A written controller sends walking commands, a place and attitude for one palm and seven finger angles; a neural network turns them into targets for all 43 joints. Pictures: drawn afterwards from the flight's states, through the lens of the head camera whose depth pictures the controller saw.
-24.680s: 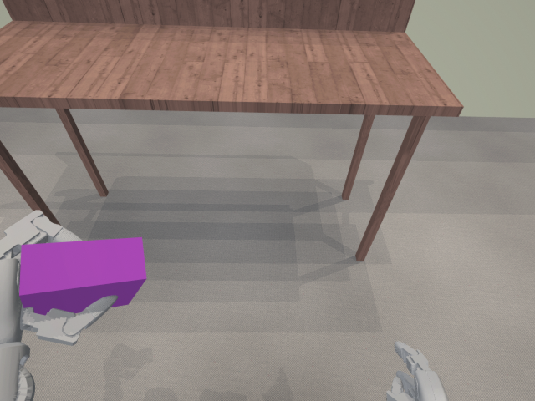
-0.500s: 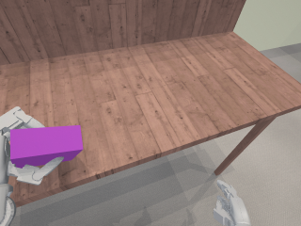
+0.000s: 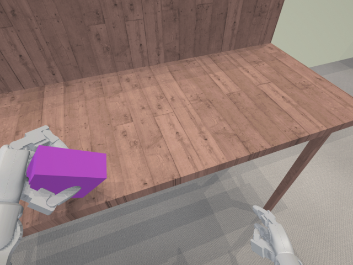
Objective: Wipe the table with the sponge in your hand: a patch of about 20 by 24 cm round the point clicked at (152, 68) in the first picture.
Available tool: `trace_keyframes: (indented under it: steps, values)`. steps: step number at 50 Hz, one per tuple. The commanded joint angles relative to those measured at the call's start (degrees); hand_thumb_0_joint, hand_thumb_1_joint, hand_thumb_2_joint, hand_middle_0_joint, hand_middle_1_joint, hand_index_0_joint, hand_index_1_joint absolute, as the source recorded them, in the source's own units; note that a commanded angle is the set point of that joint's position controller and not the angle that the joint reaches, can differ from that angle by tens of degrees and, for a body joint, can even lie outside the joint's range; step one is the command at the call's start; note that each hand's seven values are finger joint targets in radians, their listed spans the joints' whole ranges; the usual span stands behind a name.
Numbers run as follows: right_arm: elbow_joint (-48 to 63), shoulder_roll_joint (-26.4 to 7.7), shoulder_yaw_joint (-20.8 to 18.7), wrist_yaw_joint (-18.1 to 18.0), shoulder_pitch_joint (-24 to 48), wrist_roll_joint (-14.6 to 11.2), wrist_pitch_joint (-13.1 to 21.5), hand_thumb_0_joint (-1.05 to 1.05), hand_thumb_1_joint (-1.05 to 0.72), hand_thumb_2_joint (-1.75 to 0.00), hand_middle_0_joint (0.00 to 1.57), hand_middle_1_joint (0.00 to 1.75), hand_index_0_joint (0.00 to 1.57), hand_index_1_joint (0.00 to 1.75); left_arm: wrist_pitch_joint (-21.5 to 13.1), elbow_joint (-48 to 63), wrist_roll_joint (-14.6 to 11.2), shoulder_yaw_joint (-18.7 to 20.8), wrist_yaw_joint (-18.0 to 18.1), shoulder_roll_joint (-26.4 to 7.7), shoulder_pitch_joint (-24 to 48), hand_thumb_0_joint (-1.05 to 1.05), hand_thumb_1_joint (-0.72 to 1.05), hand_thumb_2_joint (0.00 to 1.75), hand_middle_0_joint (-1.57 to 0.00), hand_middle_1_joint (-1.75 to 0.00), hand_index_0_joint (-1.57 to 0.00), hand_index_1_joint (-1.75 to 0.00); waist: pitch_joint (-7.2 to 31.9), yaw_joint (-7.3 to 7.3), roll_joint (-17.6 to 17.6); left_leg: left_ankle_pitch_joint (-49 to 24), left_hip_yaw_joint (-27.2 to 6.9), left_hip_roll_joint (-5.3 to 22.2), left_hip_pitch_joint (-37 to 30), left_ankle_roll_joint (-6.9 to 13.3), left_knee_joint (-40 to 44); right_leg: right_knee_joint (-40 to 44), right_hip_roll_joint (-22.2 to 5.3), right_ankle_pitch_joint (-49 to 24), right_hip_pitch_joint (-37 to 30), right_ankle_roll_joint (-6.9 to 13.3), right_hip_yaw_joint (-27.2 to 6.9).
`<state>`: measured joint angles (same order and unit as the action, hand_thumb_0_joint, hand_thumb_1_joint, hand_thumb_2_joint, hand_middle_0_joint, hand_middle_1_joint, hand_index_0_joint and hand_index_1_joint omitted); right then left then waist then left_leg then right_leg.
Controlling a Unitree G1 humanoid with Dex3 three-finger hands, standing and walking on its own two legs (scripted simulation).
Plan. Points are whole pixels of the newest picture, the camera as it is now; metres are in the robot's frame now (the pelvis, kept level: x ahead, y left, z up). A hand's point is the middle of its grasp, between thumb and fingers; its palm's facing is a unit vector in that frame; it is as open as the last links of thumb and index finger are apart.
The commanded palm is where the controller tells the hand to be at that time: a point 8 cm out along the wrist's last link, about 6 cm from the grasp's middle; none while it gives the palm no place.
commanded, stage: turn the palm down, sponge in hand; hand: left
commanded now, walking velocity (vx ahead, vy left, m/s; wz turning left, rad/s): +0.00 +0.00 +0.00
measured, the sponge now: (73, 176) +0.23 +0.22 +0.14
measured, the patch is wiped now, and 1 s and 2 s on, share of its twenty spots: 0.00 0.00 0.00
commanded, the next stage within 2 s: move the sponge above the wiping area in 1.92 s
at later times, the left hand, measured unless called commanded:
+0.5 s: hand (46, 154) +0.23 +0.24 +0.20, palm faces +0.34 -0.50 -0.80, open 9.1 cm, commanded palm +0.19 +0.27 +0.24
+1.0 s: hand (5, 145) +0.24 +0.30 +0.21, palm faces +0.32 -0.27 -0.91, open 9.1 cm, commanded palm +0.19 +0.29 +0.28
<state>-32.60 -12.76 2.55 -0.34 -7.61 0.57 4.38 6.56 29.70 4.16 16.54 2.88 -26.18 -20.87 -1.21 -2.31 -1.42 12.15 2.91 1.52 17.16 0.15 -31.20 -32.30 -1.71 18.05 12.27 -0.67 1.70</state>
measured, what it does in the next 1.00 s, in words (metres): stands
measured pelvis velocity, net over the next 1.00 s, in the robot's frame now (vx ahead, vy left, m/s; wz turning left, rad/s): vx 0.01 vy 0.00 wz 0.02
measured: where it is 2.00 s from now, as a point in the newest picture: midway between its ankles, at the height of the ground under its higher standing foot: outside the picture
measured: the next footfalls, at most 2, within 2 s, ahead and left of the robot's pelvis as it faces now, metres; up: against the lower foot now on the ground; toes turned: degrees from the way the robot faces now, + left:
none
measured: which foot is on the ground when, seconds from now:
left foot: down 0.00-1.00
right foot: down 0.00-1.00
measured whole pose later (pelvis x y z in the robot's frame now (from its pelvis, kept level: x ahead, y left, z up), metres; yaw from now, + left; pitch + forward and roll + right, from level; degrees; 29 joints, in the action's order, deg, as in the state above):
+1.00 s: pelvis +0.01 +0.00 +0.00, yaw +1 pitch -3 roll +0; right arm -34.3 -14.4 4.4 -6.1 -1.1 -3.5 -0.9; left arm 27.4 25.6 27.0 11.7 -4.8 -39.2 -4.9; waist -0.2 -7.9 -6.0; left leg 11.6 1.8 1.2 14.2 -0.1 -28.7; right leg -28.7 -1.8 17.3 8.4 -0.5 2.8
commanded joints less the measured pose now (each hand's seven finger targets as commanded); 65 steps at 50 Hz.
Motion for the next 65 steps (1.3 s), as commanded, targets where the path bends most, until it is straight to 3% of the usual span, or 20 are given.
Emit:
trace_keyframes:
  steps: [1,3,10,13,16,20,21,24,26,28,32,35,41,43,46,49,54,56,61,65]
  values:
    - [7.66,-6.54,-2.54,-2.83,8.95,-0.44,2.71,0.0,-0.9,-0.9,0.2,0.3,0.2,0.3,-7.04,11.86,1.29,15.8,7.15,-19.62,17.27,0.0,0.1,1.3,-1.2,-1.6,-1.2,-1.6,7.97,-1.08,-4.42,7.72,-2.21,-0.82,-6.14,0.04,5.65,5.79,3.14,2.5,7.03,1.3,2.8]
    - [5.94,-6.06,-2.66,-3.6,7.71,-0.16,2.47,0.0,-0.9,-0.9,0.2,0.3,0.2,0.3,-6.27,4.04,2.04,12.21,7.76,-16.07,18.86,0.0,0.1,1.3,-1.2,-1.6,-1.2,-1.6,6.54,-0.51,-3.96,7.66,-1.98,-1.22,-5.81,0.12,4.79,6.97,2.73,3.26,7.04,1.25,2.41]
    - [6.81,-7.26,-1.6,-6.33,11.77,-1.65,1.43,0.0,-0.9,-0.9,0.2,0.3,0.2,0.3,2.6,-1.34,6.13,2.81,-1.41,-18.69,28.11,0.0,0.1,1.3,-1.2,-1.6,-1.2,-1.6,3.93,-0.7,-3.99,6.03,-0.51,-2.1,-6.41,0.78,2.56,12.17,-0.44,9.72,6.93,0.73,-3.41]
    - [7.42,-6.92,-1.8,-6.52,11.29,-1.81,2.31,0.0,-0.9,-0.9,0.2,0.3,0.2,0.3,1.62,-0.11,7.36,5.32,-3.66,-21.5,26.72,0.0,0.1,1.3,-1.2,-1.6,-1.2,-1.6,4.86,-1.73,0.28,2.78,-1.32,-1.54,-5.81,0.62,0.65,12.4,-1.15,9.24,5.44,0.95,-5.44]
    - [8.03,-6.75,-2.22,-6.16,11.69,-1.98,2.75,0.0,-0.9,-0.9,0.2,0.3,0.2,0.3,-0.61,2.89,6.91,14.62,-3.22,-28.55,20.25,0.0,0.1,1.3,-1.2,-1.6,-1.2,-1.6,8.06,-4.4,-0.25,-2.63,-1.54,-1.17,-6.1,0.36,-0.71,10.86,-1.76,0.11,1.1,1.11,-6.76]
    - [7.95,-7.14,-3.5,-5.61,7.77,-1.68,1.5,0.0,-0.9,-0.9,0.2,0.3,0.2,0.3,-0.66,5.03,6.1,16.87,-1.35,-26.71,13.36,0.0,0.1,1.3,-1.2,-1.6,-1.2,-1.6,11.16,-4.63,-0.46,-10.03,-0.48,-0.93,-6.46,0.68,-1.38,6.39,-1.6,-18.37,-1.97,-0.15,-2.92]
    - [8.19,-7.08,-3.21,-5.41,9.3,-2.32,1.76,0.0,-0.9,-0.9,0.2,0.3,0.2,0.3,0.42,3.73,6.51,17.7,-0.42,-27.28,12.18,0.0,0.1,1.3,-1.2,-1.6,-1.2,-1.6,9.91,-5.08,-2.06,-10.66,0.08,-1.22,-6.52,0.55,-1.39,6.36,-1.41,-19.92,-2.06,0.21,-3.48]
    - [8.2,-8.28,-3.88,-5.8,6.73,-2.56,0.63,0.0,-0.9,-0.9,0.2,0.3,0.2,0.3,3.87,2.45,7.34,14.49,-0.51,-25.26,11.16,0.0,0.1,1.3,-1.2,-1.6,-1.2,-1.6,8.06,-3.75,0.26,-11.67,0.36,-0.82,-5.6,0.93,-1.12,5.5,-1.35,-23.62,-0.98,-0.88,-1.86]
    - [8.36,-8.31,-3.34,-6.18,9.19,-3.46,0.75,0.0,-0.9,-0.9,0.2,0.3,0.2,0.3,6.0,1.12,8.63,13.81,-1.12,-26.55,13.24,0.0,0.1,1.3,-1.2,-1.6,-1.2,-1.6,5.84,-3.77,0.13,-10.36,0.55,-1.1,-5.48,0.97,-0.97,6.3,-1.09,-20.95,0.33,-0.64,-2.73]
    - [8.83,-8.7,-3.63,-6.78,7.64,-3.06,0.84,0.0,-0.9,-0.9,0.2,0.3,0.2,0.3,6.52,2.88,10.26,12.47,-2.43,-27.04,15.2,0.0,0.1,1.3,-1.2,-1.6,-1.2,-1.6,8.96,-3.29,1.41,-11.46,0.21,-0.96,-6.26,1.32,-1.02,5.55,-1.12,-22.53,-0.21,-0.96,-1.94]
    - [9.79,-7.95,-2.88,-7.32,9.35,-3.06,1.83,0.0,-0.9,-0.9,0.2,0.3,0.2,0.3,5.81,8.27,13.82,9.82,-3.61,-27.45,19.44,0.0,0.1,1.3,-1.2,-1.6,-1.2,-1.6,11.56,-3.4,-1.57,-12.38,-0.01,-1.48,-8.69,1.5,-0.93,5.88,-0.43,-20.22,0.44,-0.17,-1.36]
    - [9.6,-8.04,-3.11,-7.2,9.23,-2.47,1.65,0.0,-0.9,-0.9,0.2,0.3,0.2,0.3,5.3,11.62,16.0,11.42,-2.93,-29.14,17.74,0.0,0.1,1.3,-1.2,-1.6,-1.2,-1.6,14.26,-4.29,-3.41,-15.2,-0.33,-1.43,-10.35,1.48,-0.25,5.11,-0.17,-21.74,-0.93,0.27,-0.33]
    - [8.51,-7.49,-1.83,-5.99,14.86,-3.77,0.14,0.0,-0.9,-0.9,0.2,0.3,0.2,0.3,12.74,6.1,18.89,12.21,-0.68,-29.15,19.32,0.0,0.1,1.3,-1.2,-1.6,-1.2,-1.6,10.06,-5.84,-5.74,-13.94,-1.1,-0.59,-8.5,0.07,3.07,6.51,0.81,-17.33,-1.75,1.6,-0.26]
    - [8.08,-8.13,-1.67,-6.07,14.07,-3.51,-1.2,0.0,-0.9,-0.9,0.2,0.3,0.2,0.3,15.67,4.21,20.54,8.28,-1.81,-27.87,22.46,0.0,0.1,1.3,-1.2,-1.6,-1.2,-1.6,10.5,-5.07,-3.2,-12.95,-1.66,-0.09,-7.92,0.11,4.79,7.03,0.56,-15.12,-1.88,1.17,0.92]
    - [8.74,-7.32,0.03,-5.9,20.4,-4.58,-1.43,0.0,-0.9,-0.9,0.2,0.3,0.2,0.3,19.18,4.84,23.39,4.68,-4.68,-27.34,26.75,0.0,0.1,1.3,-1.2,-1.6,-1.2,-1.6,10.26,-5.73,-5.95,-11.23,-2.33,-0.54,-9.61,0.04,6.49,8.03,1.28,-12.25,-1.75,2.18,0.22]
    - [8.82,-7.36,0.05,-6.28,19.41,-3.99,-2.15,0.0,-0.9,-0.9,0.2,0.3,0.2,0.3,19.56,7.44,26.64,-0.52,-7.96,-25.92,29.18,0.0,0.1,1.3,-1.2,-1.6,-1.2,-1.6,11.86,-4.93,-4.35,-10.26,-3.35,-0.32,-10.94,0.57,8.04,8.74,1.32,-10.44,-1.77,1.76,1.29]
    - [8.5,-6.99,0.39,-6.71,20.77,-3.42,-2.01,0.0,-0.9,-0.9,0.2,0.3,0.2,0.3,18.28,10.06,31.42,0.79,-8.81,-29.52,33.85,0.0,0.1,1.3,-1.2,-1.6,-1.2,-1.6,14.13,-5.93,-7.03,-8.12,-5.03,-0.45,-12.48,0.49,10.16,8.91,1.9,-7.6,-3.23,2.79,0.88]
    - [8.53,-6.45,1.14,-6.31,24.46,-3.89,-1.64,0.0,-0.9,-0.9,0.2,0.3,0.2,0.3,19.12,9.19,32.23,3.47,-7.82,-31.58,35.47,0.0,0.1,1.3,-1.2,-1.6,-1.2,-1.6,13.24,-7.26,-7.94,-5.87,-5.63,-0.86,-11.4,0.08,10.95,9.08,2.65,-5.89,-3.94,3.75,-0.51]
    - [7.42,-6.32,1.19,-5.49,26.34,-4.04,-2.34,0.0,-0.9,-0.9,0.2,0.3,0.2,0.3,21.38,5.1,33.1,2.86,-6.87,-30.26,37.08,0.0,0.1,1.3,-1.2,-1.6,-1.2,-1.6,13.06,-7.84,-6.62,-5.8,-5.15,-0.87,-10.67,-0.37,10.71,9.7,2.18,-5.5,-4.17,4.17,-1.43]
    - [7.25,-6.87,0.73,-5.43,24.1,-3.93,-3.16,0.0,-0.9,-0.9,0.2,0.3,0.2,0.3,21.16,4.14,33.48,-1.58,-8.59,-27.22,36.97,0.0,0.1,1.3,-1.2,-1.6,-1.2,-1.6,12.23,-6.63,-5.0,-4.55,-4.49,-0.85,-10.84,-0.02,10.71,10.48,1.15,-4.89,-2.69,3.04,-0.06]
